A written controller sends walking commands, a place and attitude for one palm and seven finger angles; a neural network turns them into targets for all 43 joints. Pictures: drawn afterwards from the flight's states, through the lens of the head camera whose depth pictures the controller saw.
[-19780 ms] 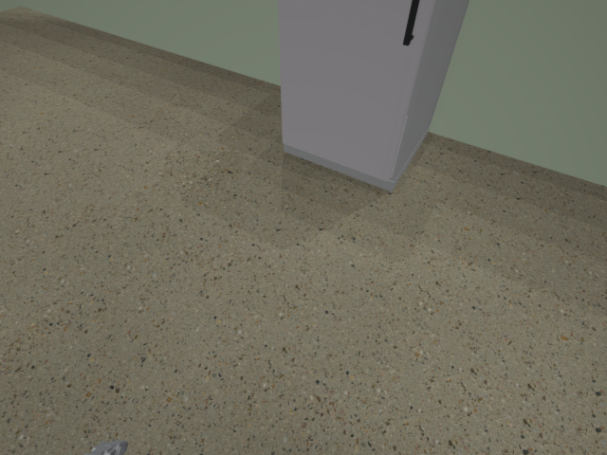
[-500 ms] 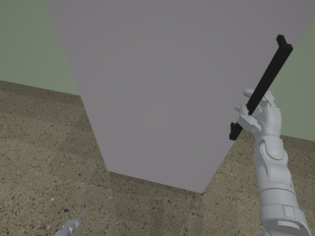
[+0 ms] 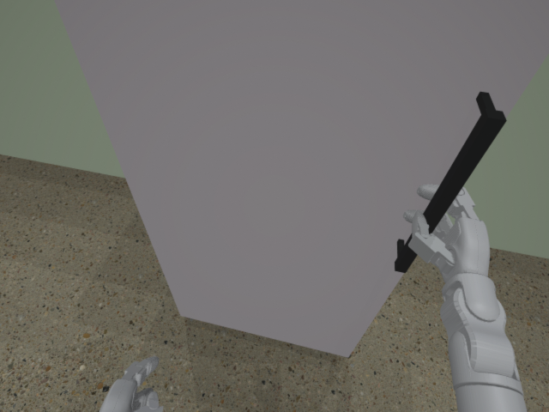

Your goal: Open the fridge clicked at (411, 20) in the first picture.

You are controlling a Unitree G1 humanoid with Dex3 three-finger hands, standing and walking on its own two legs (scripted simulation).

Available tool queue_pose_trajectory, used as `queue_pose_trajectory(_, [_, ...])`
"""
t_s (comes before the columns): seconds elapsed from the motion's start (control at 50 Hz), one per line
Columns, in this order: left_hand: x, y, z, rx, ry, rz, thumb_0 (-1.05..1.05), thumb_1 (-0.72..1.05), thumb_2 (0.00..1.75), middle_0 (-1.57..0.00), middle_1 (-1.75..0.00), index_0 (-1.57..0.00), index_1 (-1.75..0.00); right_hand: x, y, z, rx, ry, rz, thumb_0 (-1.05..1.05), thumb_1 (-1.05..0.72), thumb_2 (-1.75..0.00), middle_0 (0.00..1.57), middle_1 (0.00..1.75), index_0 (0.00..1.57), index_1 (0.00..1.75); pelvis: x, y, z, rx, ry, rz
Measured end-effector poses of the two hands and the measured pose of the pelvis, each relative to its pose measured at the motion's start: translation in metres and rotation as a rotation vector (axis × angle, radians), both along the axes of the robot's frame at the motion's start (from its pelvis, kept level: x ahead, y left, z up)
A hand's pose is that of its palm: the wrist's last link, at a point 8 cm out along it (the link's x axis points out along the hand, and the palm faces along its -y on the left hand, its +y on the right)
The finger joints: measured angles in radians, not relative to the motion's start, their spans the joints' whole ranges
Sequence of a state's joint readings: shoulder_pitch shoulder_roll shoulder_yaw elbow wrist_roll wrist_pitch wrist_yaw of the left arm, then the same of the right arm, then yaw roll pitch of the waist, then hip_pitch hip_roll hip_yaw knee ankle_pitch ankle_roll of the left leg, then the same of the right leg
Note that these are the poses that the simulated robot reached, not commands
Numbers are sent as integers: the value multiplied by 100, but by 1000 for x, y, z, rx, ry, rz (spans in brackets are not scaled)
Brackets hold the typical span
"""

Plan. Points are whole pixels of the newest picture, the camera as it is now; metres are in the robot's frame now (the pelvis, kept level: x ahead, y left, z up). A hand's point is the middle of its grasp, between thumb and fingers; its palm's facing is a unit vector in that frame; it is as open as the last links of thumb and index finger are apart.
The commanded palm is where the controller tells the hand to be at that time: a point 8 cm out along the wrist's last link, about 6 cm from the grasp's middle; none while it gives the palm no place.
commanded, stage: pull the door a little, standing still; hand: right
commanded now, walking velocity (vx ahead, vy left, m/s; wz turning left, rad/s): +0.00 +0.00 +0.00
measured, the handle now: (434, 199) +0.41 -0.19 +0.13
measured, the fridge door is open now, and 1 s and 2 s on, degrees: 1 24 63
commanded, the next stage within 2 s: walk backward, drawing the door open in 0.08 s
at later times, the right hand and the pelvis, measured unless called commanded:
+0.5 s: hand (402, 299) +0.25 -0.12 +0.11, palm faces +0.12 +0.95 -0.27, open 5.8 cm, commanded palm +0.22 -0.17 +0.11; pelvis +0.05 +0.02 +0.01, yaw -3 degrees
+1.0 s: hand (358, 364) +0.18 -0.06 +0.10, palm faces +0.45 +0.86 -0.24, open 5.9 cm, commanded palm +0.12 -0.10 +0.11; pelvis +0.00 +0.16 +0.00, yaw -20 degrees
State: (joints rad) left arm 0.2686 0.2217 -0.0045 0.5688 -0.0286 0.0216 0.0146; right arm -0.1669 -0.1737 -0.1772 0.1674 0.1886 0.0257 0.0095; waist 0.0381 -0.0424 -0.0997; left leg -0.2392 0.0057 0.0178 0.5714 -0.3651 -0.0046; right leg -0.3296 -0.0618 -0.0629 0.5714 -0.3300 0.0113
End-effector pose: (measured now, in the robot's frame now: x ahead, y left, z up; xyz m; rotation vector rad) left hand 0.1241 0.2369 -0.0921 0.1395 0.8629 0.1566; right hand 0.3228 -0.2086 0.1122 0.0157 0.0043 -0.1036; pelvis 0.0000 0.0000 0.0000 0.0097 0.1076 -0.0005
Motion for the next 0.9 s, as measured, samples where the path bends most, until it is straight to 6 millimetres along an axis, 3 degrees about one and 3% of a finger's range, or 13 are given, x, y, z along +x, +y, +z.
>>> queue_pose_trajectory(0.1, [19, -6, 8, -12, -25, 3, 1, 90, 89, -20, -30, -20, -30, -21, 4, 1, 1, -1, 19, 2, -78, -80, 24, 130, 23, 132, 19, -4, 4, 7, -1, 24])
queue_pose_trajectory(0.2, [50, -15, 16, -18, -58, -24, 1, 90, 89, -20, -29, -20, -30, -60, 14, 4, 10, 25, 42, 3, -75, -79, 24, 129, 24, 133, 40, -9, 7, 15, 3, 39])
queue_pose_trajectory(0.24, [63, -20, 18, 5, -58, -54, 1, 90, 89, -20, -30, -20, -30, -71, 17, 7, -67, 34, 78, 2, -73, -80, 26, 130, 27, 134, 45, -10, 9, 11, -8, 26])
queue_pose_trajectory(0.38, [105, -31, 26, -9, -116, -130, 1, 90, 89, -20, -30, -20, -30, -86, 30, 10, -215, 105, 86, 0, -68, -81, 38, 136, 38, 138, 52, -4, 18, -23, -39, 3])
queue_pose_trajectory(0.46, [118, -29, 16, -64, -147, -147, 1, 90, 89, -20, -30, -20, -30, -92, 35, 13, -262, 137, 2, -2, -67, -83, 42, 138, 38, 139, 54, 9, 14, -49, -60, -24])
queue_pose_trajectory(0.62, [119, -10, 3, -30, -99, -208, 1, 90, 89, -20, -30, -20, -30, -110, 47, 8, -250, 77, -101, -2, -67, -84, 45, 139, 37, 140, 38, 38, 9, -74, -61, -93])
queue_pose_trajectory(0.72, [113, 5, -5, 19, -124, -212, 1, 90, 89, -20, -30, -20, -30, -121, 55, 2, -217, -16, -130, -1, -69, -85, 45, 139, 37, 140, 30, 50, -8, -41, -109, -114])
queue_pose_trajectory(0.9, [78, 41, 6, 18, -97, -307, 1, 90, 89, -20, -30, -20, -30, -158, 81, 4, -238, 12, -252, -1, -70, -82, 46, 140, 34, 140, 4, 112, 2, -12, -144, -274])
